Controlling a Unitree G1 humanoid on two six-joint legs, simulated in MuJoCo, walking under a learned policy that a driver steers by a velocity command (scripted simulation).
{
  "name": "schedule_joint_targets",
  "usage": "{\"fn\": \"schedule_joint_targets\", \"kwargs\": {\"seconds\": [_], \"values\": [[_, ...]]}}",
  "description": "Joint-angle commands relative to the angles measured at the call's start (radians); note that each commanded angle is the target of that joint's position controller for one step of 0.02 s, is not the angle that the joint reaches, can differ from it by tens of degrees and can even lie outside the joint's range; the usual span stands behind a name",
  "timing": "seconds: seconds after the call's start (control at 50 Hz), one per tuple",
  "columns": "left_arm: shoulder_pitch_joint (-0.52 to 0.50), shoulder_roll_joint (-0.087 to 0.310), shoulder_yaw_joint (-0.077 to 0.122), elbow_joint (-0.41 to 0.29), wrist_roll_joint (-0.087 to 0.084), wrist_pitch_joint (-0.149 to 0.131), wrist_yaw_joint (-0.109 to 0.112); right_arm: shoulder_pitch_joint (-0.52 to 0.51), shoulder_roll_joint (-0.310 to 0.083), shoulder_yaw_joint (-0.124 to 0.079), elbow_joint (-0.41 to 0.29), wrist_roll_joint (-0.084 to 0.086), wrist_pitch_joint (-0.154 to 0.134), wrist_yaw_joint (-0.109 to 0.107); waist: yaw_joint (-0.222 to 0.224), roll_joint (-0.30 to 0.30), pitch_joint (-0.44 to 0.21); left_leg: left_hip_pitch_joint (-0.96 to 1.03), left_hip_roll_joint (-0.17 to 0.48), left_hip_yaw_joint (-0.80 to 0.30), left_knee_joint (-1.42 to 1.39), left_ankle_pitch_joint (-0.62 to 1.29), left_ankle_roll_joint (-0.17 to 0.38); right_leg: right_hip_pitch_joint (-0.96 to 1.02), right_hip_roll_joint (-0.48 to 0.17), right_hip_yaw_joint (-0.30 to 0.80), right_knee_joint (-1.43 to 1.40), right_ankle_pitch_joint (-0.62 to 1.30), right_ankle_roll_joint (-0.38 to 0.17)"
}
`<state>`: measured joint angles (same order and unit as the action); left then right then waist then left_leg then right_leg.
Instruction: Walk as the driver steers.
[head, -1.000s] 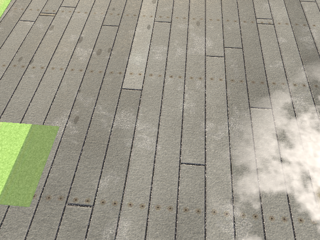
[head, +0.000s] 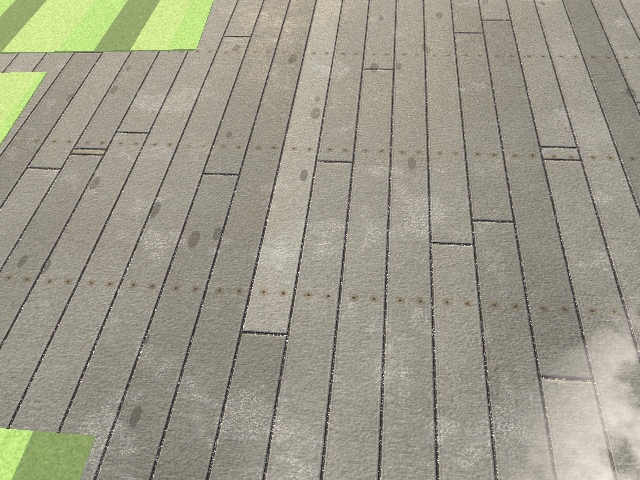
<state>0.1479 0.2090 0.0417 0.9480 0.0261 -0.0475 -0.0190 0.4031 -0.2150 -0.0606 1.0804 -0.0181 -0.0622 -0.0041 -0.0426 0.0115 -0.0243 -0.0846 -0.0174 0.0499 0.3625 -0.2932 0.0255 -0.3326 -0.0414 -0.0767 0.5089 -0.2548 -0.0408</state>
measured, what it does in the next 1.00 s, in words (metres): walks ahead: left foot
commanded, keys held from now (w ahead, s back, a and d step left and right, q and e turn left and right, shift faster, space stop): w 0.68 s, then w+e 0.32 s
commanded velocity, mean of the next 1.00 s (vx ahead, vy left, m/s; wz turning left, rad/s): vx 0.49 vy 0.00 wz -0.09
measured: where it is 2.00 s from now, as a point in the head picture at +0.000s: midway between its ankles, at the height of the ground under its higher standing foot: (391, 290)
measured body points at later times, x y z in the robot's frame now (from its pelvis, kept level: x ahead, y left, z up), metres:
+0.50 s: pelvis +0.25 -0.01 -0.02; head +0.29 -0.01 +0.43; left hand +0.14 +0.21 -0.16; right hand +0.45 -0.23 -0.13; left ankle +0.38 +0.05 -0.74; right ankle +0.06 -0.10 -0.73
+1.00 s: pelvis +0.52 -0.02 -0.01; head +0.55 -0.02 +0.44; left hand +0.71 +0.18 -0.14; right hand +0.43 -0.24 -0.16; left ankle +0.38 +0.06 -0.74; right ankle +0.67 -0.12 -0.72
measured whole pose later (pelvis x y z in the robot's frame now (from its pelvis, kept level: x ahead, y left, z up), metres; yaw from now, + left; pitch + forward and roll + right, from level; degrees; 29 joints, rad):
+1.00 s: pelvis +0.52 -0.02 -0.01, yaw -7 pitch +1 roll +1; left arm 0.05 0.18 0.04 0.89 0.03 -0.03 -0.04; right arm 0.42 -0.17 -0.03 1.07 -0.02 -0.10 -0.03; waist -0.04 -0.02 0.06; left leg 0.14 -0.07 0.21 0.20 -0.35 0.06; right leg -0.56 -0.03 -0.10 0.62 -0.07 -0.10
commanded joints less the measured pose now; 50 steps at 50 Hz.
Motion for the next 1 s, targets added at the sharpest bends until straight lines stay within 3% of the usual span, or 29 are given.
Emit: {"fn": "schedule_joint_targets", "kwargs": {"seconds": [0.02,0.04,0.06,0.08,0.1,0.14,0.22,0.3,0.38,0.44,0.48,0.5,0.52,0.54,0.56,0.58,0.6,0.62,0.64,0.68,0.74,0.82,0.92,0.96,1.0], "values": [[0.344,0.185,0.053,0.057,0.015,-0.036,0.025,-0.083,-0.032,0.003,-0.079,0.005,-0.018,0.007,0.179,-0.212,0.021,-0.432,0.058,-0.010,0.328,-0.069,0.085,0.444,-0.194,0.309,-0.259,-0.261,-0.067],[0.421,0.280,0.076,0.077,0.001,-0.031,0.026,-0.100,-0.029,0.003,-0.120,-0.002,-0.021,0.012,0.177,-0.351,0.028,-0.660,-0.047,0.037,0.569,-0.238,0.070,0.504,-0.365,0.676,-0.413,-0.474,-0.155],[0.331,0.207,0.057,0.059,-0.001,-0.023,0.026,-0.112,-0.096,-0.015,-0.115,-0.026,-0.014,0.016,0.116,-0.190,0.085,-0.678,0.029,-0.059,0.701,-0.188,0.088,0.413,-0.354,0.637,-0.386,-0.485,-0.171],[0.239,0.145,0.041,0.028,-0.004,-0.026,0.019,-0.121,-0.088,-0.017,-0.108,-0.020,-0.015,0.028,0.077,-0.113,0.111,-0.663,0.063,-0.082,0.724,-0.085,0.090,0.343,-0.301,0.542,-0.378,-0.402,-0.153],[0.193,0.116,0.034,0.014,-0.006,-0.033,0.016,-0.116,-0.068,-0.013,-0.099,-0.011,-0.016,0.035,0.050,-0.091,0.110,-0.624,0.086,-0.082,0.704,-0.013,0.079,0.304,-0.253,0.441,-0.391,-0.271,-0.129],[0.193,0.077,0.021,0.021,-0.010,-0.051,0.022,-0.125,-0.056,-0.012,-0.090,-0.019,-0.005,0.040,0.035,-0.090,0.092,-0.580,0.104,-0.057,0.675,0.071,0.048,0.299,-0.191,0.299,-0.396,-0.010,-0.105],[0.315,0.073,0.014,0.074,-0.015,-0.064,0.028,-0.224,-0.036,-0.007,-0.119,-0.021,0.017,0.042,0.044,-0.079,0.083,-0.630,0.101,-0.012,0.641,0.141,0.009,0.349,-0.165,0.185,-0.357,0.379,-0.124],[0.347,0.066,0.006,0.088,-0.011,-0.062,0.030,-0.395,-0.019,0.010,-0.183,-0.011,0.020,0.043,0.069,-0.086,0.125,-0.609,0.081,0.029,0.430,0.223,-0.006,0.326,-0.135,0.123,-0.367,0.477,-0.131],[0.389,0.081,0.007,0.115,-0.008,-0.061,0.036,-0.484,-0.022,0.022,-0.222,-0.004,0.017,0.038,0.087,-0.099,0.145,-0.525,0.048,0.066,0.258,0.253,0.032,0.370,-0.156,0.099,-0.360,0.570,-0.136],[0.362,0.098,0.012,0.123,-0.003,-0.058,0.041,-0.426,-0.051,0.011,-0.220,-0.003,0.007,0.026,0.041,-0.102,0.115,-0.412,0.011,0.072,0.204,0.186,0.089,0.434,-0.180,0.076,-0.254,0.830,-0.122],[0.333,0.118,0.018,0.123,-0.001,-0.050,0.043,-0.201,-0.088,-0.011,-0.149,-0.004,-0.006,0.010,-0.053,-0.090,0.000,-0.168,-0.044,0.086,0.142,0.160,0.131,0.434,-0.160,0.047,0.010,0.984,-0.099],[0.324,0.112,0.015,0.114,-0.008,-0.047,0.040,-0.038,-0.125,-0.028,-0.100,-0.020,-0.015,0.001,-0.115,-0.063,-0.085,0.071,0.018,0.020,0.117,0.168,0.163,0.292,-0.126,0.027,0.229,0.811,-0.084],[0.373,0.044,-0.001,0.081,-0.027,-0.045,0.031,0.097,-0.224,-0.054,-0.086,-0.044,-0.018,-0.008,-0.118,0.090,-0.221,0.332,0.296,-0.338,0.089,0.028,0.237,0.028,-0.027,-0.021,0.583,0.338,-0.057],[0.433,0.037,0.010,0.088,-0.041,-0.043,0.021,0.063,-0.237,-0.059,-0.088,-0.019,-0.001,0.004,-0.069,0.211,-0.292,0.418,0.445,-0.771,-0.088,-0.035,0.346,-0.212,0.133,0.065,0.856,-0.268,-0.043],[0.329,0.091,0.024,0.066,-0.020,-0.038,0.025,-0.072,-0.197,-0.050,-0.111,0.007,0.004,0.009,-0.027,0.071,-0.127,0.280,0.396,-0.640,-0.115,-0.122,0.307,-0.303,0.047,0.134,0.881,-0.179,-0.060],[0.245,0.084,0.023,0.043,-0.014,-0.044,0.020,-0.154,-0.123,-0.030,-0.127,0.011,-0.002,0.011,-0.012,0.018,-0.008,0.124,0.358,-0.502,-0.149,-0.088,0.278,-0.306,0.008,0.128,0.830,-0.093,-0.062],[0.225,0.062,0.022,0.043,-0.012,-0.043,0.019,-0.186,-0.077,-0.016,-0.123,0.006,-0.011,0.012,0.025,-0.012,0.058,0.005,0.310,-0.402,-0.185,0.007,0.239,-0.258,-0.026,0.125,0.759,-0.047,-0.060],[0.228,0.051,0.023,0.041,0.004,-0.032,0.016,-0.178,-0.047,-0.005,-0.106,0.007,-0.021,0.007,0.053,0.002,0.077,-0.067,0.269,-0.325,-0.199,0.094,0.210,-0.204,-0.048,0.127,0.701,-0.030,-0.049],[0.254,0.027,0.019,0.051,0.013,-0.017,0.009,-0.162,-0.033,0.002,-0.092,0.005,-0.029,0.003,0.073,0.016,0.073,-0.103,0.243,-0.269,-0.208,0.147,0.194,-0.159,-0.054,0.122,0.669,-0.022,-0.038],[0.238,0.019,0.020,0.041,0.016,0.001,0.001,-0.103,-0.055,0.001,-0.069,0.005,-0.045,0.000,0.083,0.024,0.074,-0.112,0.223,-0.214,-0.218,0.254,0.197,-0.166,-0.057,0.100,0.626,-0.004,-0.020],[0.119,0.033,0.021,-0.002,0.008,0.018,-0.006,-0.053,-0.090,-0.004,-0.060,0.002,-0.052,-0.002,0.068,0.026,0.111,-0.081,0.215,-0.131,-0.262,0.267,0.180,-0.278,-0.071,0.093,0.537,0.099,-0.002],[-0.029,0.029,0.013,-0.055,-0.007,0.014,-0.014,0.000,-0.075,0.005,-0.054,0.002,-0.054,-0.005,0.033,0.032,0.133,-0.021,0.190,-0.023,-0.268,0.379,0.129,-0.323,-0.047,0.077,0.338,0.242,0.000],[-0.167,0.015,-0.003,-0.110,-0.004,0.007,-0.019,0.086,-0.076,0.011,-0.028,-0.002,-0.054,-0.022,-0.011,0.037,0.146,0.129,0.221,0.067,-0.229,0.569,0.109,-0.312,-0.013,-0.014,0.149,0.273,-0.035],[-0.176,0.023,0.000,-0.123,-0.001,0.004,-0.020,0.093,-0.090,0.009,-0.023,-0.005,-0.048,-0.031,-0.002,0.045,0.138,0.202,0.241,0.096,-0.162,0.738,0.104,-0.288,0.016,-0.044,0.106,0.204,-0.063],[-0.115,0.041,0.010,-0.113,0.003,0.003,-0.014,0.072,-0.118,0.003,-0.028,-0.007,-0.041,-0.041,0.037,0.076,0.090,0.247,0.256,0.128,-0.029,1.041,0.095,-0.194,0.074,-0.084,0.093,0.103,-0.104]]}}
